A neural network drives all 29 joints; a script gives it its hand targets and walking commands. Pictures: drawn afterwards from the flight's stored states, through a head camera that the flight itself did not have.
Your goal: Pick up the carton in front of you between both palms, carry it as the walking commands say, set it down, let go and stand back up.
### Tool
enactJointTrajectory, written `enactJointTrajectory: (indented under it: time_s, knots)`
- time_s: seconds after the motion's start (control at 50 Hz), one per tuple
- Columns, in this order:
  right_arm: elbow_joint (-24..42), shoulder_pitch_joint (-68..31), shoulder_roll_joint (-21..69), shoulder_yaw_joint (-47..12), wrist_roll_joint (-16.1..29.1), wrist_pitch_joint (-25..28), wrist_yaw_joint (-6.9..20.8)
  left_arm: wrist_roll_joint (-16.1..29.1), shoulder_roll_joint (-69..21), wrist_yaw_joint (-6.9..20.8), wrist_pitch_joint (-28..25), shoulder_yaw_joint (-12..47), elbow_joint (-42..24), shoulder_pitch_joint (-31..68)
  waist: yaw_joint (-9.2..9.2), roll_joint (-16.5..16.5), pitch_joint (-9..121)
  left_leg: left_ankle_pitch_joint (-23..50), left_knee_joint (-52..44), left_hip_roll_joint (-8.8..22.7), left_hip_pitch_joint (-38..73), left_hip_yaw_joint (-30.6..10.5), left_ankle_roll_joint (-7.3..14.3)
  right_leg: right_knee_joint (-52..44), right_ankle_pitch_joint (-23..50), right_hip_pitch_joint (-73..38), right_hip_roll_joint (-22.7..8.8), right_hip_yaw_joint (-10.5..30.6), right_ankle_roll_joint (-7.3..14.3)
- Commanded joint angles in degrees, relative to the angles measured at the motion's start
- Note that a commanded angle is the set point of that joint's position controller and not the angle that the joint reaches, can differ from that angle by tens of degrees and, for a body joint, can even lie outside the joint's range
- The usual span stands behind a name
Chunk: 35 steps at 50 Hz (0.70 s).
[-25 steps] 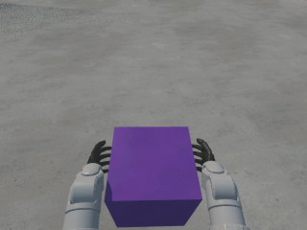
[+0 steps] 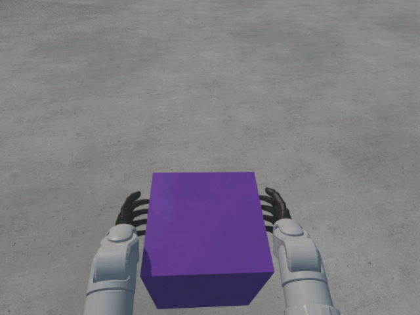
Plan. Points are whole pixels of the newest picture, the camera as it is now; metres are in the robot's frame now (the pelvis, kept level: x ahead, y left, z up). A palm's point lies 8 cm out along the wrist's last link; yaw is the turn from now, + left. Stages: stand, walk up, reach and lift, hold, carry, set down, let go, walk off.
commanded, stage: hold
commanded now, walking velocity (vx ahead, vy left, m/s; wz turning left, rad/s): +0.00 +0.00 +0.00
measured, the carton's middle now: (203, 243) +0.29 +0.01 -0.05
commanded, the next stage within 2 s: set down in 0.50 s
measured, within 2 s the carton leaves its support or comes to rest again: neither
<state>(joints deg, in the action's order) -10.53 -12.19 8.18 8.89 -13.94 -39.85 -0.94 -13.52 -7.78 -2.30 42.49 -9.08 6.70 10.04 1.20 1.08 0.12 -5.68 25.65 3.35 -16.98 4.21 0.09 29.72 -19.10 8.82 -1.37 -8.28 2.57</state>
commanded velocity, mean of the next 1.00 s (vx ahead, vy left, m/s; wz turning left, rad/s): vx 0.00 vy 0.00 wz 0.00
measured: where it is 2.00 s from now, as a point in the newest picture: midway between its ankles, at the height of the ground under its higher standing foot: outside the picture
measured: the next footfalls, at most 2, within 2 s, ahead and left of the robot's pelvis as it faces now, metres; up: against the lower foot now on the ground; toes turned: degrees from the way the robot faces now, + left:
none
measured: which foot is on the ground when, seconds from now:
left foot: down 0.00-1.00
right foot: down 0.00-1.00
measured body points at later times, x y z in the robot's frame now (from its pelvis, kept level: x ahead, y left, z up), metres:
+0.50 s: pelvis +0.00 +0.06 +0.01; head -0.04 +0.09 +0.45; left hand +0.33 +0.15 +0.03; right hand +0.26 -0.15 +0.04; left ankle +0.08 +0.16 -0.74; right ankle -0.03 -0.08 -0.74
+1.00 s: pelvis -0.02 +0.05 -0.03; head +0.11 +0.05 +0.40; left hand +0.36 +0.16 -0.09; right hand +0.32 -0.14 -0.08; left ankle +0.08 +0.16 -0.74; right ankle -0.03 -0.08 -0.74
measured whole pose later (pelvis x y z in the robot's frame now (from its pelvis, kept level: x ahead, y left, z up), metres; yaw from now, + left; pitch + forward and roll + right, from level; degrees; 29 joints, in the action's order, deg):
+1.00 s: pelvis -0.02 +0.05 -0.03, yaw -12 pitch +12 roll +0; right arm -33.7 -31.5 12.1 26.9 -23.2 -16.6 -0.5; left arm -22.6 -8.4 1.9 19.0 -26.2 30.4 29.4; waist 3.3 2.8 -4.0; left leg -12.3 39.9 -1.5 -39.9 -3.8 -0.6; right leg 42.1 -18.6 35.8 3.0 6.8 -1.6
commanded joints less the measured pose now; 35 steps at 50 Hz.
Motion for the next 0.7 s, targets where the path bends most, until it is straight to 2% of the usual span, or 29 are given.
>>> enactJointTrajectory:
  time_s: [0.0, 0.02, 0.04, 0.08, 0.12, 0.2, 0.32, 0.44, 0.52, 0.6, 0.68]
  knots:
    - [2.0, -18.6, 50.7, -26.8, 10.8, 3.7, 11.1, 15.4, -49.7, 14.9, -4.1, 33.6, -7.9, 27.4, -2.95, 2.6, 15.5, 15.0, -0.7, -9.4, 17.5, -8.5, 0.6, -9.5, 31.8, -4.3, 3.0, 16.0, -1.1]
    - [2.1, -19.1, 50.7, -27.2, 11.1, 4.0, 11.0, 15.7, -50.1, 15.1, -4.4, 34.3, -7.2, 28.1, -3.15, 1.4, 15.8, 14.4, -1.5, -10.1, 16.6, -7.9, 0.1, -9.6, 33.1, -7.0, 3.2, 15.5, -1.6]
    - [1.9, -19.7, 50.8, -27.0, 11.1, 4.2, 10.7, 16.1, -49.8, 15.3, -4.8, 34.7, -7.5, 29.0, -3.53, 2.5, 15.9, 12.5, -1.9, -10.2, 17.2, -7.8, -0.1, -10.7, 29.1, -7.8, 3.7, 14.9, -2.1]
    - [2.9, -23.5, 52.1, -29.4, 12.4, 4.1, 11.4, 15.5, -50.6, 15.0, -5.0, 34.1, -5.2, 28.4, -1.97, 1.5, 15.0, 9.8, -2.6, -10.9, 17.9, -7.4, -0.2, -10.6, 27.5, -5.9, 3.8, 14.5, -2.8]
    - [2.4, -25.2, 52.7, -30.7, 13.3, 3.7, 12.4, 14.5, -51.0, 14.8, -4.9, 32.5, -3.8, 27.7, -0.01, 1.6, 13.9, 6.3, -3.5, -11.0, 15.4, -7.5, -0.1, -11.1, 22.7, -7.1, 4.1, 14.3, -3.1]
    - [-0.2, -29.3, 53.8, -31.2, 14.6, 2.9, 14.7, 12.9, -53.1, 14.9, -4.5, 30.0, 0.7, 28.7, 1.46, 1.4, 11.5, 1.2, -4.1, -10.6, 16.6, -7.3, 0.1, -12.1, 13.8, -2.4, 4.5, 14.0, -3.2]
    - [-4.7, -31.7, 55.0, -28.5, 14.3, 2.8, 16.8, 12.5, -56.2, 15.9, -4.0, 29.3, 4.3, 31.8, 0.4, -1.2, 11.1, -1.3, -5.0, -9.2, 22.4, -7.3, -0.4, -12.5, 7.2, 4.3, 5.5, 13.0, -2.1]
    - [-7.1, -32.2, 55.6, -25.1, 12.7, 2.9, 17.1, 13.5, -57.6, 17.2, -3.5, 29.7, 5.3, 35.4, -1.49, -2.5, 11.5, -2.9, -6.2, -7.7, 24.3, -8.1, -1.2, -12.2, 4.9, 6.0, 6.5, 12.4, -0.9]
    - [-7.7, -33.7, 55.5, -23.6, 11.7, 3.2, 17.2, 13.8, -58.3, 17.7, -3.4, 29.5, 6.1, 37.3, -2.13, -2.9, 12.0, -3.7, -6.7, -6.7, 24.7, -9.0, -1.5, -11.7, 4.3, 6.3, 6.8, 12.3, -0.5]
    - [-12.0, -38.8, 53.9, -19.7, 9.3, 4.6, 18.1, 12.3, -59.1, 17.3, -4.1, 25.3, 11.3, 40.7, -1.61, -3.2, 10.3, -10.1, -6.9, -5.9, 23.1, -10.4, -1.6, -10.1, 0.7, 8.1, 6.7, 12.2, -0.2]
    - [-19.9, -45.1, 52.6, -13.4, 5.4, 7.3, 18.4, 7.9, -57.6, 16.6, -6.4, 16.7, 20.3, 44.9, -0.3, -2.9, 8.3, -14.8, -5.4, -5.7, 19.9, -11.0, -1.0, -7.2, -2.2, 12.3, 6.5, 12.0, -0.3]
